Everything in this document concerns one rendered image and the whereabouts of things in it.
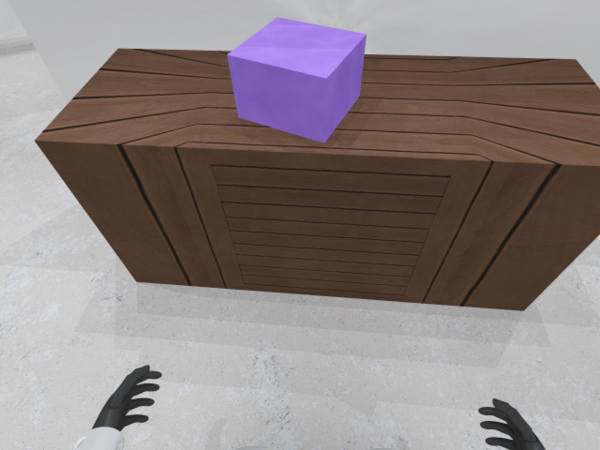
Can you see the left robot forearm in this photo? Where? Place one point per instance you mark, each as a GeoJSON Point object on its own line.
{"type": "Point", "coordinates": [101, 438]}

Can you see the carton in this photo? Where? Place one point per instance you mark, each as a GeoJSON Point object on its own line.
{"type": "Point", "coordinates": [298, 77]}

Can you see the pedestal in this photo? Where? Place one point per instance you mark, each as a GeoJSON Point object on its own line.
{"type": "Point", "coordinates": [452, 180]}

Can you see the robot right hand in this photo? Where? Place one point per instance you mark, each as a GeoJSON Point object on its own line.
{"type": "Point", "coordinates": [516, 427]}

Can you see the robot left hand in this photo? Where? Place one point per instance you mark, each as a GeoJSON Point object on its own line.
{"type": "Point", "coordinates": [113, 414]}

